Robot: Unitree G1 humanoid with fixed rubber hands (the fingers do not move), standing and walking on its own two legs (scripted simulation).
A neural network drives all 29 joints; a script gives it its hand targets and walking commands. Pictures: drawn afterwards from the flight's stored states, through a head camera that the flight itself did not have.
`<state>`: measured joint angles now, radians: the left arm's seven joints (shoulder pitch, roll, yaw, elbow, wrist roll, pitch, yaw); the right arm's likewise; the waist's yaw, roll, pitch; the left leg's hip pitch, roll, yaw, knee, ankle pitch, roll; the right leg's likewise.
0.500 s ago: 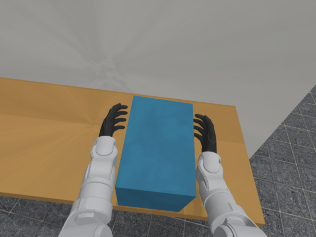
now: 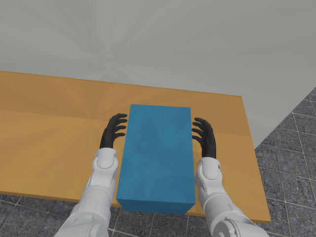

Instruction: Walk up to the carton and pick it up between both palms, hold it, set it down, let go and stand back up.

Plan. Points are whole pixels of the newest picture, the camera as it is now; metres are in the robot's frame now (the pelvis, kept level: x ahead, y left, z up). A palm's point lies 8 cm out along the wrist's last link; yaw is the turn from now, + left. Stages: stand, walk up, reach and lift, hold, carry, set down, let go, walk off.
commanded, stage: set down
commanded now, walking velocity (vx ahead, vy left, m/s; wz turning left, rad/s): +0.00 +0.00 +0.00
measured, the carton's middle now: (157, 159) +0.35 +0.01 -0.05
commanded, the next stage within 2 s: none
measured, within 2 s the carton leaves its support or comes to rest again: rests again in 1.38 s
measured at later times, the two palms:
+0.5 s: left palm (110, 150) +0.35 +0.14 -0.03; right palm (203, 155) +0.36 -0.12 -0.02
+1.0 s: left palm (112, 154) +0.36 +0.14 -0.06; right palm (199, 156) +0.37 -0.12 -0.06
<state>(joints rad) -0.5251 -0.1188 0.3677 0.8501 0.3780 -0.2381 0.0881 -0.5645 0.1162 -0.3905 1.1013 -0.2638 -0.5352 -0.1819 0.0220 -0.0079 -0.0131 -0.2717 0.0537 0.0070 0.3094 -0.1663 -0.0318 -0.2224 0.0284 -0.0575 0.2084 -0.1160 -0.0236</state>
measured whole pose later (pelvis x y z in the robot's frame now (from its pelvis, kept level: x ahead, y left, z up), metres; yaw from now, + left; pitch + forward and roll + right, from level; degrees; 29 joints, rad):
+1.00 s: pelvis +0.00 +0.00 -0.02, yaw +0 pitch +23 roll -1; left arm -0.58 -0.09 0.46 1.06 0.40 -0.47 0.13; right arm -0.65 0.13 -0.58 1.20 -0.47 -0.61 -0.16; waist 0.01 0.02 -0.12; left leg -0.65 0.06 0.00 0.45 -0.20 -0.04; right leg -0.60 0.03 -0.08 0.37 -0.17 -0.03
